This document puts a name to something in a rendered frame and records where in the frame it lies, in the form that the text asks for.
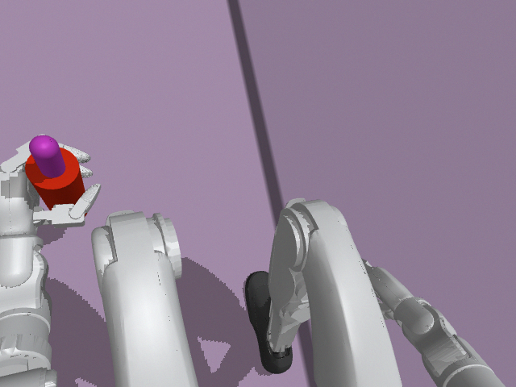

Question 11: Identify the bottle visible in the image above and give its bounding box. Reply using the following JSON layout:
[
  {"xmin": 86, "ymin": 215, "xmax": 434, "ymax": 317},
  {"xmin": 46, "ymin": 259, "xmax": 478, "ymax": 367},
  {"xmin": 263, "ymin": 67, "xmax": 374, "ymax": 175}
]
[{"xmin": 25, "ymin": 135, "xmax": 87, "ymax": 216}]

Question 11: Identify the left robot hand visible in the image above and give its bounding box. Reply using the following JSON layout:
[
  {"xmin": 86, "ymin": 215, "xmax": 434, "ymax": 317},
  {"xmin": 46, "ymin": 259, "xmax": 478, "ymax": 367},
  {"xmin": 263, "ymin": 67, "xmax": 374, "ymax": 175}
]
[{"xmin": 0, "ymin": 134, "xmax": 101, "ymax": 236}]

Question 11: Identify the right robot foot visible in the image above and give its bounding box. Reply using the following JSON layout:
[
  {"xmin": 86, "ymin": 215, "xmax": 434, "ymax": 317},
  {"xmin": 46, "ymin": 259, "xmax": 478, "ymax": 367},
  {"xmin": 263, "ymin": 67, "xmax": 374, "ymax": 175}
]
[{"xmin": 245, "ymin": 271, "xmax": 293, "ymax": 374}]

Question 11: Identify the right robot arm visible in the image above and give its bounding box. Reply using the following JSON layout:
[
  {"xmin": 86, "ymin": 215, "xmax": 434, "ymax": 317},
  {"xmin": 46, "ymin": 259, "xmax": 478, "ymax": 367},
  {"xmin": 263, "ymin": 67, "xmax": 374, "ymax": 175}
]
[{"xmin": 393, "ymin": 297, "xmax": 505, "ymax": 387}]

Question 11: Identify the right robot hand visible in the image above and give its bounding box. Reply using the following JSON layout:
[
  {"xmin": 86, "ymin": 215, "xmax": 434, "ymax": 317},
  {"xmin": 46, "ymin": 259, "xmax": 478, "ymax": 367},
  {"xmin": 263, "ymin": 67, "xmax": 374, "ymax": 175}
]
[{"xmin": 361, "ymin": 258, "xmax": 413, "ymax": 320}]

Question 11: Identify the left robot arm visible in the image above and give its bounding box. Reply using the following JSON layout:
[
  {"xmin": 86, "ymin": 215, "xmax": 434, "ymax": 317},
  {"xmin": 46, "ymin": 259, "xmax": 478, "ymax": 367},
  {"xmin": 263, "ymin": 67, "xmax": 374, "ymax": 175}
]
[{"xmin": 0, "ymin": 235, "xmax": 57, "ymax": 387}]

